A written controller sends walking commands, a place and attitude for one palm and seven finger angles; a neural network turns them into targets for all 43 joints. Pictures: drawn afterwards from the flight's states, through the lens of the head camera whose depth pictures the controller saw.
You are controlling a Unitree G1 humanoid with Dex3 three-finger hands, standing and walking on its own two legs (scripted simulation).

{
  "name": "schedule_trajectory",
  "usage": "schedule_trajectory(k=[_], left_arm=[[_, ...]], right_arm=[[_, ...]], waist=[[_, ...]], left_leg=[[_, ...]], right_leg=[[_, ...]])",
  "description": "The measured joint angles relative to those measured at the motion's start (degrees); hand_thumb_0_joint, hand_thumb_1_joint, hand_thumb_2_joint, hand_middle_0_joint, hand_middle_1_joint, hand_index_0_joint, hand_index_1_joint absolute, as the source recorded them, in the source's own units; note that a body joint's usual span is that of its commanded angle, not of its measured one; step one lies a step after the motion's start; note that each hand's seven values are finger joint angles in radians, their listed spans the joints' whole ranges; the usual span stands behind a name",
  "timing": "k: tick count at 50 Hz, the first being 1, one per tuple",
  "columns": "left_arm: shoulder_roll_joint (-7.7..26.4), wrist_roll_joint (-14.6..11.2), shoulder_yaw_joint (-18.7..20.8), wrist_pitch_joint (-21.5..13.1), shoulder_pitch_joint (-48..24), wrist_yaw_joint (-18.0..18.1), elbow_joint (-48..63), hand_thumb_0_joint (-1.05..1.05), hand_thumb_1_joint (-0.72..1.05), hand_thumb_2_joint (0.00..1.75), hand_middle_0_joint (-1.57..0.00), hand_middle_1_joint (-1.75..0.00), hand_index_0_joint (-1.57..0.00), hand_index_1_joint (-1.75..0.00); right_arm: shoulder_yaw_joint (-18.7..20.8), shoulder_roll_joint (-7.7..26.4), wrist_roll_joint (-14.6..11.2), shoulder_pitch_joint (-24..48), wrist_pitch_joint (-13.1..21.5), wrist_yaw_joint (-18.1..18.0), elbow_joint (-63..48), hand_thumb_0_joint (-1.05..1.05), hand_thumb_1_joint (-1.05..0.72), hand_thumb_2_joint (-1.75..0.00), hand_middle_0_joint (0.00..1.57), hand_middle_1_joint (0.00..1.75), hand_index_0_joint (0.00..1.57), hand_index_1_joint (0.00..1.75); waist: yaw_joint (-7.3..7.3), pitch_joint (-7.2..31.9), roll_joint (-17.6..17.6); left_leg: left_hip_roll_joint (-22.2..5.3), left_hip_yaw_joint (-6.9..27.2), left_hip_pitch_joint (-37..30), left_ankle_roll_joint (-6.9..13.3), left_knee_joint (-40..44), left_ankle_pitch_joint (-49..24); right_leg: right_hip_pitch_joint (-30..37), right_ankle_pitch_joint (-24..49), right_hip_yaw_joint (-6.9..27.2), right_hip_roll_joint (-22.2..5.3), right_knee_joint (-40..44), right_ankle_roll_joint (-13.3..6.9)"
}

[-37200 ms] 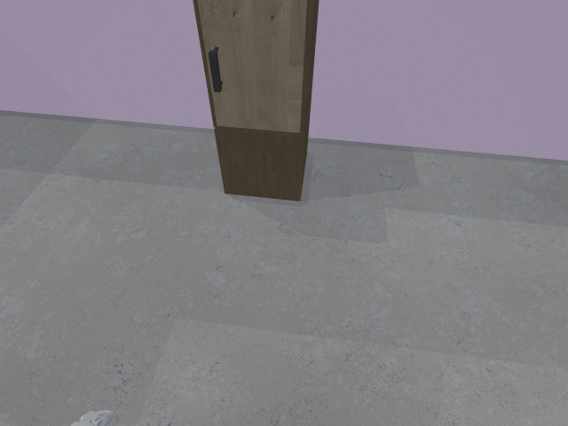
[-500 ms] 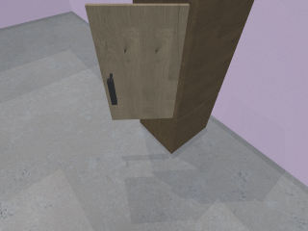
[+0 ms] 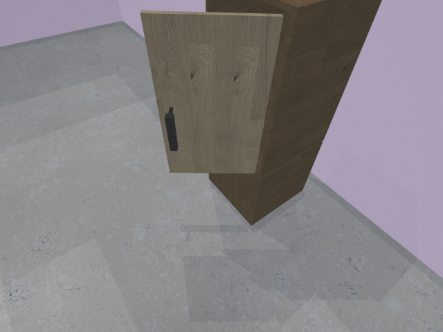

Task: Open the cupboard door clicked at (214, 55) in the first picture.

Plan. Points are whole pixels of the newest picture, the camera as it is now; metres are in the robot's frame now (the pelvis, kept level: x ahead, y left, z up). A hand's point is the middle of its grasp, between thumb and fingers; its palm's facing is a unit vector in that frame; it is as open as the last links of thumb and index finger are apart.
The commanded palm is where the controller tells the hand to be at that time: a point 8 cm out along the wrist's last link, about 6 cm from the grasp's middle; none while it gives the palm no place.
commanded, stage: look again from close up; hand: left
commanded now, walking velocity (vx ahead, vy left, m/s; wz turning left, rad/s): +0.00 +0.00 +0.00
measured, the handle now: (172, 128) +0.72 +0.21 -0.10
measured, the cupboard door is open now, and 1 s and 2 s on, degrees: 54 54 54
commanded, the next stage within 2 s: shuffle to correct the standing spot in 0.34 s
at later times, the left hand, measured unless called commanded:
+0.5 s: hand out of the picture -0.02 +0.16 -0.18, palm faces +0.04 -0.98 -0.17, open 7.3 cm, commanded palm none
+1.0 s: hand out of the picture -0.01 +0.17 -0.19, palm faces +0.11 -0.99 -0.11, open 7.3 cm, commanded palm none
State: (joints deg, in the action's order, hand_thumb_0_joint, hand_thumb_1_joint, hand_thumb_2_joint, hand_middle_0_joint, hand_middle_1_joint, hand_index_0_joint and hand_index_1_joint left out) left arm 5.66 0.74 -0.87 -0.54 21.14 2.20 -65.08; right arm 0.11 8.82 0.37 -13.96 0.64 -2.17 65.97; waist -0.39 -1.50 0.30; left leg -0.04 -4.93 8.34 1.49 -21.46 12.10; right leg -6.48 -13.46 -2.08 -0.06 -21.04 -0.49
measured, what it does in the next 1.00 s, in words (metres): steps on the spot: left foot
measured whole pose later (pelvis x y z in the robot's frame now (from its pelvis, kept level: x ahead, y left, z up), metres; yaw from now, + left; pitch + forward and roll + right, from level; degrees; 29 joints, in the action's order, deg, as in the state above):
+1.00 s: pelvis +0.09 +0.03 -0.02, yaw +2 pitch +0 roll +0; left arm 5.9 1.8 2.6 0.6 25.9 0.4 -66.4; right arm 1.8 8.1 1.7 -15.0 4.4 -2.0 59.9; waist -0.2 -2.3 2.5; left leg -2.6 -8.8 16.8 2.1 -37.1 20.1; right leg -17.4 -28.3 -3.1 -3.0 -57.8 -0.8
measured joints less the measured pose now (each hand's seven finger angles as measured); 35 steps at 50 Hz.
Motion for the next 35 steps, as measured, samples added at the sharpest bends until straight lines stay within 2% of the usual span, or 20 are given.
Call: schedule_trajectory(k=[25, 32, 35], left_arm=[[0.8, 0.1, 1.0, -0.2, -2.3, 0.2, 1.6, 0.0, 0.92, 0.89, -0.2, -0.3, -0.2, -0.29], [1.0, 1.1, 2.3, 0.6, -0.2, -0.9, 2.6, 0.0, 0.91, 0.89, -0.2, -0.3, -0.2, -0.29], [1.0, 1.2, 2.9, 0.2, 1.1, -1.3, 3.0, 0.0, 0.91, 0.89, -0.2, -0.3, -0.2, -0.29]], right_arm=[[-0.3, -2.6, 0.3, -4.7, 0.4, 0.3, 0.8, 0.0, -0.91, -0.9, 0.2, 0.3, 0.2, 0.29], [0.8, -2.2, 0.9, -7.4, -0.5, 0.7, 0.0, 0.0, -0.91, -0.9, 0.2, 0.3, 0.2, 0.29], [1.2, -1.8, 0.9, -8.4, -0.4, 0.7, -0.5, 0.0, -0.91, -0.9, 0.2, 0.3, 0.2, 0.29]], waist=[[1.11, 0.6, -0.4], [1.15, 2.6, -0.1], [0.83, 2.8, -0.4]], left_leg=[[0.7, -0.3, 1.5, 0.7, -1.0, -0.2], [1.4, 0.3, 3.4, 1.3, -4.9, 2.9], [1.4, 1.0, 4.5, 1.1, -7.6, 4.8]], right_leg=[[-1.9, -0.2, 0.3, -0.8, -2.0, 0.6], [-4.3, -6.6, -0.4, -1.7, -8.1, 0.0], [-4.6, -6.6, -1.0, -1.7, -9.2, -0.2]])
